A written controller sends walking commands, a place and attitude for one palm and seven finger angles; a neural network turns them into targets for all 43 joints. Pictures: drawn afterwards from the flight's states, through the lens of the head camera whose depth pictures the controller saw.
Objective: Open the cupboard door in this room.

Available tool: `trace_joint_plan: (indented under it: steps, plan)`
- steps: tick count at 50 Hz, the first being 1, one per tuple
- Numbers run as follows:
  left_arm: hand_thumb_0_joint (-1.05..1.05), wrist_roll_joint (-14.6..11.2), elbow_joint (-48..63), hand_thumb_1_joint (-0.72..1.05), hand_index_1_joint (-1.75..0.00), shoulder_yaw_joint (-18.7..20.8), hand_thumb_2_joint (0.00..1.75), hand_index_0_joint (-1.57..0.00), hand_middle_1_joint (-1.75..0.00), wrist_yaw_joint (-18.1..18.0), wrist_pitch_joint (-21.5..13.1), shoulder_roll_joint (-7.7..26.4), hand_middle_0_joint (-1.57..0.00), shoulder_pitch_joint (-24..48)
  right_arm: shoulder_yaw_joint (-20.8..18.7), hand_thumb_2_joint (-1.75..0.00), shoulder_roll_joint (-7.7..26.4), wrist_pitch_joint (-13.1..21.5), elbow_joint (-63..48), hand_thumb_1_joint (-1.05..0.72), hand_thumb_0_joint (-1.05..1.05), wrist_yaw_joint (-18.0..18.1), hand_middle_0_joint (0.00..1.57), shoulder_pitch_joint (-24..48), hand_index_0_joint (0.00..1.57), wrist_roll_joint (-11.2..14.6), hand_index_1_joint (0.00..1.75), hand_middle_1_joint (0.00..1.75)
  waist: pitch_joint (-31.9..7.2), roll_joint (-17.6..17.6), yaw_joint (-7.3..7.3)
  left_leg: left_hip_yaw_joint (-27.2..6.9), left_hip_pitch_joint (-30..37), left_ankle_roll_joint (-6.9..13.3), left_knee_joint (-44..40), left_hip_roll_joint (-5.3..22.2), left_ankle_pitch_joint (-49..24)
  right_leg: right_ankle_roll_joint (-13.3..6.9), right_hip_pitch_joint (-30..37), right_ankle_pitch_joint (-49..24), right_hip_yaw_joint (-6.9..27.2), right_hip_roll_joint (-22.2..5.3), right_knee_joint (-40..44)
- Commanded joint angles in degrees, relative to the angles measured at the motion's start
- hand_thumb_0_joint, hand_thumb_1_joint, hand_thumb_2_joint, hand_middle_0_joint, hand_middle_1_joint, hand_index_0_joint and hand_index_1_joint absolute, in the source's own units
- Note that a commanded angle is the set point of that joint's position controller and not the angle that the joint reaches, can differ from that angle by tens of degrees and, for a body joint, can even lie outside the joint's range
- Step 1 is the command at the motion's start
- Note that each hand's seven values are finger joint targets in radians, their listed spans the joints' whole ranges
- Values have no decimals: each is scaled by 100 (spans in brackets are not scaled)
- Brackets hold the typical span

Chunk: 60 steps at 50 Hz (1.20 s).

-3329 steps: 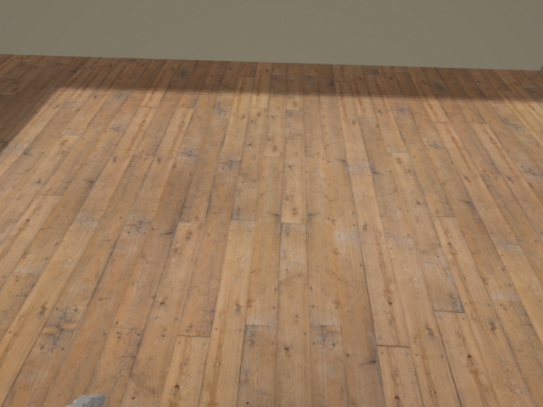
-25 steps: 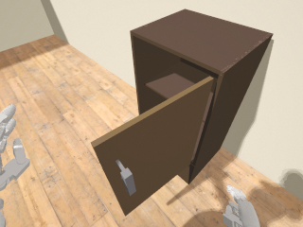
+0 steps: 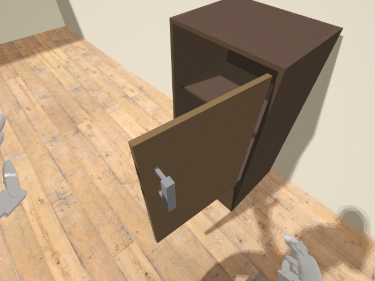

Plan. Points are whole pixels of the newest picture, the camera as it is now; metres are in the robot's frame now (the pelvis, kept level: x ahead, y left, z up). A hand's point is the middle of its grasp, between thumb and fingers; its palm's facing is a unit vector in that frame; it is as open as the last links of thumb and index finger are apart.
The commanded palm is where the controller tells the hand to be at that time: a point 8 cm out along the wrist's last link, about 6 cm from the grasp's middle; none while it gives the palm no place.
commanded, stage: step back with the hand held close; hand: left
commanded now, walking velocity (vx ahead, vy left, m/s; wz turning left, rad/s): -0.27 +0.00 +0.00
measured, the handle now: (164, 188) +0.34 +0.09 -0.04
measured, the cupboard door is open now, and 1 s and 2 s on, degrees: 83 83 83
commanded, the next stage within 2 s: stop stepping back and stand still in 0.68 s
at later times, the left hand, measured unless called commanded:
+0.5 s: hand (42, 219) +0.17 +0.22 +0.17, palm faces +0.29 -0.81 -0.50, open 7.4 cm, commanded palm +0.09 +0.27 +0.19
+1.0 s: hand out of the picture +0.00 +0.20 +0.17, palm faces +0.31 -0.79 -0.53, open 7.4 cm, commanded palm -0.05 +0.25 +0.19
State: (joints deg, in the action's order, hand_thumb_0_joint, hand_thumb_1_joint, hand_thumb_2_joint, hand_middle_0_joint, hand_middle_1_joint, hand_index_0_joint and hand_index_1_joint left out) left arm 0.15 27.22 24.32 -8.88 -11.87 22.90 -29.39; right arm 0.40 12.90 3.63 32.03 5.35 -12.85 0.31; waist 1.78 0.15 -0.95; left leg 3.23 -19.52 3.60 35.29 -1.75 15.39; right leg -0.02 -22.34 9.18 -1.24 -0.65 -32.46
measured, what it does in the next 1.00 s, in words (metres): walks backwards: right foot, then left foot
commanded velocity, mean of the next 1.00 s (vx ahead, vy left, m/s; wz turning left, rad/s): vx -0.23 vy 0.01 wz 0.03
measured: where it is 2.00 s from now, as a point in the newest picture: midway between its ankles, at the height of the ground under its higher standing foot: outside the picture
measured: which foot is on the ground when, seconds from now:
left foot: down 0.00-0.52, up 0.54-0.70, down 0.72-0.96, up 0.98-1.00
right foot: down 0.00-0.16, up 0.18-0.42, down 0.44-1.00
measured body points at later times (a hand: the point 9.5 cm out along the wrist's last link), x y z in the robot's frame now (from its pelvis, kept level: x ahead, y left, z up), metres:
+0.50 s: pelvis -0.07 -0.02 +0.01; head +0.00 -0.01 +0.45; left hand +0.14 +0.26 +0.20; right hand +0.14 -0.24 -0.07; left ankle +0.04 +0.08 -0.73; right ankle -0.16 -0.13 -0.73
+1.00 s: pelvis -0.20 -0.05 +0.01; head -0.18 -0.03 +0.46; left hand -0.02 +0.24 +0.20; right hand -0.04 -0.28 -0.06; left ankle -0.12 +0.06 -0.72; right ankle -0.19 -0.15 -0.73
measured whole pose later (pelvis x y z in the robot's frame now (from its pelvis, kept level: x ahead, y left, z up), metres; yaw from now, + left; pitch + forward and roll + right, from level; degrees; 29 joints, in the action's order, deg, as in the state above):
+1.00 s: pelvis -0.20 -0.05 +0.01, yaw -3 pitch +0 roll -1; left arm -2.9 33.3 25.0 -8.6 -10.0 27.9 -37.0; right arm 1.4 10.5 6.1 33.7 3.8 -11.3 -0.2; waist 2.1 -1.7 0.4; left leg 0.6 -22.4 -0.2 32.5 0.6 13.5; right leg -1.2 -14.7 14.0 -1.3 1.4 -28.7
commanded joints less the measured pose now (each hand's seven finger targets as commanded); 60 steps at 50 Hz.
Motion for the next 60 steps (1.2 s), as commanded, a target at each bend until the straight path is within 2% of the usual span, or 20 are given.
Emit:
trace_joint_plan:
  steps: [1, 5, 8, 9, 12, 18, 21, 24, 27, 30, 33, 35, 38, 42, 46, 49, 50, 55, 57, 60]
  plan:
    - [0, -68, 1308, 90, -30, 701, 90, -20, -30, -167, -394, 1154, -20, 442, -378, -90, 793, 374, -789, -90, 0, 30, 20, 465, 20, -28, 30, 30, -405, -362, 144, -753, -735, -8, -283, 349, 1510, -411, 370, 1306, 1539, -819, 1191]
    - [0, -165, 1517, 90, -30, 748, 90, -20, -30, -273, -449, 1190, -20, 193, -311, -90, 742, 394, -693, -90, 0, 19, 20, 510, 20, -43, 30, 30, -619, -177, 155, -874, 89, -50, -399, 446, 1117, -410, -303, 1424, 1143, -850, 1053]
    - [0, -5, 1634, 90, -30, 984, 90, -20, -30, -289, -539, 1175, -20, 142, -312, -90, 824, 452, -777, -90, 0, 82, 20, 710, 20, -93, 30, 30, -578, 1530, 78, -2388, -2277, 464, -2722, 1782, 2811, 83, 1831, 659, 311, 290, -1434]
    - [0, 33, 1558, 90, -30, 957, 90, -20, -30, -263, -520, 1156, -20, 224, -337, -90, 741, 461, -759, -90, 0, 86, 20, 656, 20, -123, 30, 30, -481, 1351, 100, -2490, -2374, 535, -2827, 1948, 2592, 99, 1796, 764, 369, 384, -2001]
    - [0, -55, 1485, 90, -30, 880, 90, -20, -30, -208, -541, 1129, -20, 70, -365, -90, 621, 564, -666, -90, 0, 45, 20, 669, 20, -166, 30, 30, -499, 729, 55, -1997, -1015, 529, -1972, 1734, 166, 14, 951, 1357, 486, 264, -1304]
    - [0, -198, 1630, 90, -30, 537, 90, -20, -30, -28, -574, 1089, -20, 117, -332, -90, 701, 734, -207, -90, 0, -118, 20, 599, 20, -245, 30, 30, -1369, 1142, 29, -1464, 1662, 216, -1409, 1556, -3679, -3, 429, 963, 271, 323, 264]
    - [0, -255, 1789, 90, -30, 669, 90, -20, -30, 29, -535, 1233, -20, 9, -356, -90, 675, 688, -186, -90, 0, -184, 20, 639, 20, -242, 30, 30, -1910, 1222, -40, -1240, 2298, 206, -1225, 1535, -4374, -16, 500, 861, 260, 327, 393]
    - [0, -394, 1986, 90, -30, 954, 90, -20, -30, 88, -430, 1452, -20, -266, -330, -90, 643, 503, -486, -90, 0, -242, 20, 978, 20, -148, 30, 30, -2042, 567, -109, -701, 1760, 44, -851, 1229, -3244, -16, 918, -652, 387, 31, 960]
    - [0, -479, 1642, 90, -30, 1281, 90, -20, -30, 53, -352, 1708, -20, -757, -286, -90, 472, 271, -770, -90, 0, -177, 20, 1115, 20, 113, 30, 30, -1482, -1367, -105, -98, -186, -363, 1095, 44, 598, -230, 1142, -4044, 1303, -1479, 1261]
    - [0, -348, 1210, 90, -30, 1123, 90, -20, -30, 13, -150, 1480, -20, -814, -84, -90, 239, 106, -725, -90, 0, -67, 20, 1191, 20, 5, 30, 30, -991, -754, 10, -248, -1083, -448, 1316, 151, 1010, -624, 1585, -5244, 1093, -1474, 805]
    - [0, -245, 1344, 90, -30, 857, 90, -20, -30, -44, -153, 1395, -20, -361, -105, -90, 416, 36, -603, -90, 0, 109, 20, 1105, 20, -47, 30, 30, -903, -338, 149, -102, -372, -445, -436, 133, -238, -281, 1823, -5416, 772, -944, 459]
    - [0, -274, 1569, 90, -30, 785, 90, -20, -30, -56, -207, 1458, -20, -169, -240, -90, 627, 39, -607, -90, 0, 156, 20, 886, 20, 41, 30, 30, -1287, -37, 136, -347, 641, -230, -1242, 599, -3078, 246, 1698, -4418, 492, -428, 184]
    - [0, -322, 1834, 90, -30, 814, 90, -20, -30, -14, -251, 1476, -20, -587, -385, -90, 652, 248, -678, -90, 0, -27, 20, 860, 20, -12, 30, 30, -1996, 1353, -45, -1446, 2108, 313, -1176, 1836, -6256, 153, 351, 1180, 412, 143, -828]
    - [0, -287, 2204, 90, -30, 821, 90, -20, -30, -105, -149, 1325, -20, -892, -384, -90, 641, 549, -602, -90, 0, -158, 20, 518, 20, -40, 30, 30, -1614, 1140, 56, -1176, 1727, 352, -1349, 1573, -3978, 73, 353, 1475, 219, 148, -836]
    - [0, -320, 1679, 90, -30, 1062, 90, -20, -30, -186, -37, 1462, -20, -814, -290, -90, 714, 565, -722, -90, 0, -45, 20, 724, 20, -28, 30, 30, -527, 681, 112, -789, -635, -32, -1911, 1000, 1124, 35, 1748, 1077, -30, 29, 813]
    - [0, -313, 1315, 90, -30, 875, 90, -20, -30, -168, -85, 1385, -20, -132, -343, -90, 601, 477, -492, -90, 0, -15, 20, 612, 20, -60, 30, 30, -275, -941, 186, -397, 386, -510, 1025, 136, 662, -816, -625, 3596, 2280, -1596, 2761]
    - [0, -271, 1186, 90, -30, 689, 90, -20, -30, -162, -45, 1180, -20, -7, -377, -90, 592, 450, -371, -90, 0, 10, 20, 516, 20, -58, 30, 30, -224, -1063, 186, -442, 311, -467, 1781, 167, 636, -913, -848, 3640, 2306, -1723, 2719]
    - [0, -109, 995, 90, -30, 396, 90, -20, -30, -188, -102, 1013, -20, 494, -225, -90, 581, 552, -306, -90, 0, 108, 20, 519, 20, -103, 30, 30, -206, -294, 247, -107, 770, -131, -623, 262, 844, -467, -277, 2948, 966, -1002, 1658]
    - [0, -96, 1266, 90, -30, 401, 90, -20, -30, -183, -189, 1032, -20, 537, -248, -90, 750, 640, -451, -90, 0, 123, 20, 485, 20, -118, 30, 30, 21, 855, 204, -1168, 449, 188, -1751, 809, 1736, -217, -82, 2429, 633, -325, 585]
    - [0, 22, 1355, 90, -30, 692, 90, -20, -30, -167, -264, 1195, -20, 335, -203, -90, 582, 691, -438, -90, 0, 44, 20, 508, 20, -86, 30, 30, -150, 1587, 219, -2515, -510, 569, -2828, 1618, 3241, 30, 478, 1657, -130, 216, -1503]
